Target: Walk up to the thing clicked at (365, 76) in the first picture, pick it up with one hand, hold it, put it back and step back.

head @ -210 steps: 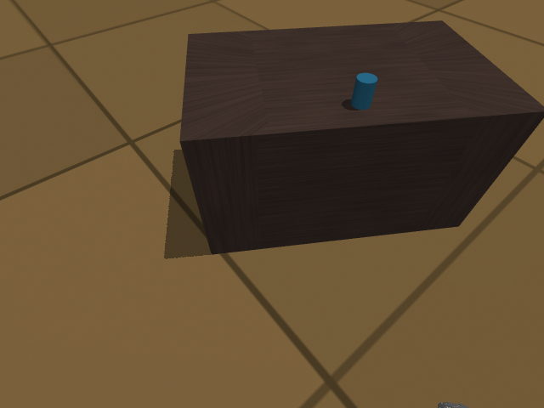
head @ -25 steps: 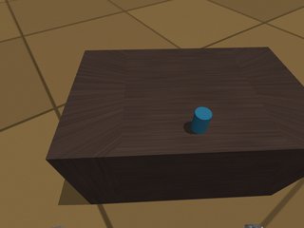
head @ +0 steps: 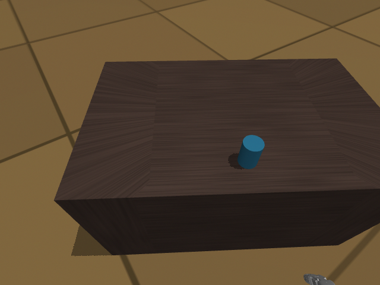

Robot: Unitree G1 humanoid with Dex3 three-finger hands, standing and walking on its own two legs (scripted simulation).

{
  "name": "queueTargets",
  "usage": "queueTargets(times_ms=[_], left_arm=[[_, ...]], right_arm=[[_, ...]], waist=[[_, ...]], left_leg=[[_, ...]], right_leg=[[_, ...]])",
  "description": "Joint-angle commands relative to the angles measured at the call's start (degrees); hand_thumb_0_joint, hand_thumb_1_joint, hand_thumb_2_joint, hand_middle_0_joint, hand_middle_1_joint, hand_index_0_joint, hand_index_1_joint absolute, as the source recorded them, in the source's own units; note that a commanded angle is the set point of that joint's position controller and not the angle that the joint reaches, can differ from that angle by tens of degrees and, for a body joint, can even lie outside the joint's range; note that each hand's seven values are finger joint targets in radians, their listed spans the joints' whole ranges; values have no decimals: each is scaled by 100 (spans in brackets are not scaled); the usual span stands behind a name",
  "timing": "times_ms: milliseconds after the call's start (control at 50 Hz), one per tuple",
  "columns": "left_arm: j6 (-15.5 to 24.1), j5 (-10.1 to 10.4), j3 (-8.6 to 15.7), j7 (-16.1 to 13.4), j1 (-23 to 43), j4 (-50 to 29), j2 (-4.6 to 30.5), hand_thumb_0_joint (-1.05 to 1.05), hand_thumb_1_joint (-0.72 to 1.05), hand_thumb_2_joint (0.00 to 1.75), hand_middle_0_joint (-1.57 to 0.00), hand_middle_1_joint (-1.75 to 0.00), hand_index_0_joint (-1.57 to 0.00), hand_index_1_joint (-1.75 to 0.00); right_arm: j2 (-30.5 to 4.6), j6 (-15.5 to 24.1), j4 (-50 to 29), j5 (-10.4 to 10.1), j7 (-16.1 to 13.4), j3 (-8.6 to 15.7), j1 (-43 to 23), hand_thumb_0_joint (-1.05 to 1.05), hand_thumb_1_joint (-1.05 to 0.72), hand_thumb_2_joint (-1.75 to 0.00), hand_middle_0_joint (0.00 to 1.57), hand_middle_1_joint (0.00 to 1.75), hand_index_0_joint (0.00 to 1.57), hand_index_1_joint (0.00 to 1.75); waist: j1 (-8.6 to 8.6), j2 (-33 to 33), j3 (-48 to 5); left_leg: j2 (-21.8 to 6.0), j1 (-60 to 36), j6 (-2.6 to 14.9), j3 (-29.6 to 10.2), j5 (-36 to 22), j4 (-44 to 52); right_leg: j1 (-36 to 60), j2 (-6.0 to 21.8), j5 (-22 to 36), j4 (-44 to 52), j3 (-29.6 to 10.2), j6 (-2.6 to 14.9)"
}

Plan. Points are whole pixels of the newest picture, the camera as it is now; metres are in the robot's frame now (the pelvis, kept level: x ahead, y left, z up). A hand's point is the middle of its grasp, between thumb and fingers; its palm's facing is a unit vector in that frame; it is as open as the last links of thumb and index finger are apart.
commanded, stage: stand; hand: right
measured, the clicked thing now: (250, 152) +0.48 -0.18 -0.09
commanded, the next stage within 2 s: none
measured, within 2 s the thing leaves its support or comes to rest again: neither
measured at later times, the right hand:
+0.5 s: hand out of the picture +0.07 -0.26 -0.16, palm faces -0.01 +0.94 -0.34, open 7.4 cm
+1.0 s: hand out of the picture +0.08 -0.26 -0.16, palm faces -0.01 +0.94 -0.34, open 7.4 cm
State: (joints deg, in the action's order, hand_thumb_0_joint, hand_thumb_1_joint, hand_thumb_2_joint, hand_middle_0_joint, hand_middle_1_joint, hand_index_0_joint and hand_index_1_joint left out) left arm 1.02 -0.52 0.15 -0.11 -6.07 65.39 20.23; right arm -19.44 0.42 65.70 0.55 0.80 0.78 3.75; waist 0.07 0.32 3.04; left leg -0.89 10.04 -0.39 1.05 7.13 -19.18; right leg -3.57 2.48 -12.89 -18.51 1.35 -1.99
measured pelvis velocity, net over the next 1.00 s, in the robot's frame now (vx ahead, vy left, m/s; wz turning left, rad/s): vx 0.00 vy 0.00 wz -0.01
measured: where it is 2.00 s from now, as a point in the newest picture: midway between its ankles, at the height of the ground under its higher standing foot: outside the picture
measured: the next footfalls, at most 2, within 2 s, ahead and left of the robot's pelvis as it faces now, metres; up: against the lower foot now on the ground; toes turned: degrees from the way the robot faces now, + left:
none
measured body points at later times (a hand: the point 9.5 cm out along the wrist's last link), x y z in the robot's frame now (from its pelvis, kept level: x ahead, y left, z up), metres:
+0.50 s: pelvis +0.00 +0.00 +0.00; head +0.01 +0.00 +0.45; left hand +0.08 +0.30 -0.13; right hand +0.07 -0.31 -0.13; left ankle +0.04 +0.12 -0.75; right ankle -0.03 -0.14 -0.75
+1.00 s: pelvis +0.00 +0.00 +0.00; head +0.01 +0.00 +0.45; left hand +0.08 +0.30 -0.14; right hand +0.08 -0.31 -0.13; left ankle +0.04 +0.12 -0.75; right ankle -0.03 -0.14 -0.75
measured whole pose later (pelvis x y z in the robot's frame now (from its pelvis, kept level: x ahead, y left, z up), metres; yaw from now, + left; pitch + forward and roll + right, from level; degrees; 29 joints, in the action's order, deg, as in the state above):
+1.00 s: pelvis +0.00 +0.00 +0.00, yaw -1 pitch -2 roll +0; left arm 0.5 -0.6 0.1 0.3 -7.4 64.1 20.3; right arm -19.8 0.6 65.6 0.6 0.4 0.0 5.4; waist 0.0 0.5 2.9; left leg -1.5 9.4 -0.8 1.5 7.6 -19.2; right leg -3.1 1.9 -13.1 -18.3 0.9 -1.6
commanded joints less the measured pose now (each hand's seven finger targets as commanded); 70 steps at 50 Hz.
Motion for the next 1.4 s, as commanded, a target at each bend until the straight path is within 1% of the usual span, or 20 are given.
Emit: queueTargets(times_ms=[0, 60, 140, 200, 240, 280, 320, 340, 380, 500, 540, 600, 740, 820, 840, 940, 1020, 1140, 1280, 1380], left_arm=[[103, 7, 214, -47, 187, -349, 1240, 0, 90, 90, -20, -30, -20, -30], [80, -1, 218, -40, 220, -356, 1245, 0, 90, 90, -20, -30, -20, -30], [78, -9, 220, -36, 177, -367, 1232, 0, 90, 90, -20, -30, -20, -30], [57, -1, 213, -26, 181, -356, 1195, 0, 90, 90, -20, -30, -20, -30], [47, -6, 206, -26, 157, -364, 1166, 0, 90, 90, -20, -30, -20, -30], [53, -20, 209, -22, 176, -376, 1208, 0, 90, 90, -20, -30, -20, -30], [56, -25, 214, -20, 165, -404, 1197, 0, 90, 90, -20, -30, -20, -30], [59, -15, 215, -26, 170, -410, 1218, 0, 90, 90, -20, -30, -20, -30], [65, -11, 209, -24, 193, -419, 1186, 0, 90, 90, -20, -30, -20, -30], [63, 13, 210, -23, 177, -447, 1212, 0, 90, 90, -20, -30, -20, -30], [55, 9, 213, -26, 125, -442, 1213, 0, 90, 90, -20, -30, -20, -30], [56, -5, 211, -26, 96, -444, 1227, 0, 90, 90, -20, -30, -20, -30], [52, -2, 211, -27, 54, -441, 1216, 0, 90, 90, -20, -30, -20, -30], [44, -2, 215, -21, 34, -437, 1204, 0, 90, 90, -20, -30, -20, -30], [37, 0, 210, -12, 74, -437, 1190, 0, 90, 90, -20, -30, -20, -30], [50, -10, 224, -24, 58, -470, 1235, 0, 90, 90, -20, -30, -20, -30], [48, 14, 211, -22, 36, -458, 1212, 0, 90, 90, -20, -30, -20, -30], [32, 1, 227, -26, 50, -448, 1228, 0, 90, 90, -20, -30, -20, -30], [47, -1, 212, -35, 27, -465, 1216, 0, 90, 90, -20, -30, -20, -30], [45, -9, 215, -33, 13, -470, 1219, 0, 90, 90, -20, -30, -20, -30]], right_arm=[[-1229, 137, -325, -16, -84, 194, -269, 0, -90, -90, 20, 30, 20, 30], [-1202, 128, -315, -22, -91, 170, -245, 0, -90, -90, 20, 30, 20, 30], [-1225, 138, -310, -21, -104, 167, -262, 0, -90, -90, 20, 30, 20, 30], [-1230, 135, -294, -24, -107, 153, -207, 0, -90, -90, 20, 30, 20, 30], [-1264, 127, -313, -22, -105, 174, -274, 0, -90, -90, 20, 30, 20, 30], [-1270, 112, -299, -18, -96, 176, -210, 0, -90, -90, 20, 30, 20, 30], [-1277, 126, -308, -5, -92, 179, -185, 0, -90, -90, 20, 30, 20, 30], [-1272, 126, -313, -13, -94, 180, -220, 0, -90, -90, 20, 30, 20, 30], [-1267, 122, -310, -12, -89, 175, -167, 0, -90, -90, 20, 30, 20, 30], [-1236, 138, -292, -5, -92, 158, -123, 0, -90, -90, 20, 30, 20, 30], [-1245, 136, -289, -5, -98, 161, -135, 0, -90, -90, 20, 30, 20, 30], [-1255, 128, -298, -14, -99, 161, -138, 0, -90, -90, 20, 30, 20, 30], [-1268, 122, -308, -14, -103, 147, -122, 0, -90, -90, 20, 30, 20, 30], [-1271, 126, -315, -14, -107, 150, -126, 0, -90, -90, 20, 30, 20, 30], [-1272, 125, -298, -18, -104, 139, -59, 0, -90, -90, 20, 30, 20, 30], [-1264, 134, -340, -11, -108, 146, -108, 0, -90, -90, 20, 30, 20, 30], [-1266, 147, -325, -15, -105, 135, -96, 0, -90, -90, 20, 30, 20, 30], [-1286, 126, -334, -19, -114, 135, -89, 0, -90, -90, 20, 30, 20, 30], [-1266, 138, -348, -15, -110, 132, -66, 0, -90, -90, 20, 30, 20, 30], [-1274, 123, -350, -12, -109, 127, -68, 0, -90, -90, 20, 30, 20, 30]], waist=[[-47, -132, -659], [-62, -111, -540], [-21, -79, -604], [-45, -136, -363], [-20, -74, -335], [-49, -5, -270], [-52, -66, -377], [-33, -71, -461], [-52, -14, -404], [-42, -9, -475], [-38, -26, -423], [-32, -26, -532], [-28, -70, -363], [-30, -62, -336], [-55, -130, -295], [-26, -14, -449], [-15, -103, -461], [-18, -57, -389], [-35, -41, -422], [-30, -51, -389]], left_leg=[[-705, -618, 110, -546, -1091, 177], [-688, -522, 99, -544, -744, 248], [-727, -625, 120, -536, -973, 191], [-675, -426, 86, -552, -524, 321], [-699, -476, 70, -578, -487, 324], [-661, -407, 80, -575, -172, 345], [-665, -462, 85, -552, -262, 317], [-705, -530, 105, -573, -525, 265], [-678, -456, 113, -557, -386, 274], [-720, -569, 100, -537, -801, 234], [-691, -536, 73, -526, -709, 256], [-716, -629, 115, -506, -753, 196], [-707, -538, 107, -534, -640, 270], [-691, -542, 82, -528, -478, 274], [-667, -423, 101, -513, -301, 312], [-718, -587, 120, -524, -744, 213], [-717, -562, 109, -516, -913, 204], [-711, -536, 116, -532, -546, 252], [-719, -560, 114, -525, -906, 202], [-705, -569, 120, -503, -704, 211]], right_leg=[[-186, 590, 941, 360, -436, 238], [-234, 586, 702, 402, -456, 249], [-206, 595, 856, 378, -454, 256], [-301, 567, 521, 447, -464, 258], [-392, 535, 366, 441, -423, 263], [-431, 552, 203, 523, -469, 272], [-404, 567, 326, 494, -480, 287], [-318, 574, 497, 458, -472, 289], [-323, 575, 410, 494, -476, 283], [-300, 566, 631, 412, -470, 294], [-331, 543, 577, 439, -457, 283], [-286, 577, 704, 436, -498, 298], [-370, 539, 552, 451, -467, 284], [-419, 533, 426, 456, -479, 293], [-359, 563, 413, 494, -517, 307], [-331, 559, 644, 413, -479, 292], [-241, 558, 796, 389, -466, 289], [-297, 568, 537, 441, -490, 299], [-275, 566, 811, 414, -459, 281], [-305, 565, 703, 459, -473, 280]])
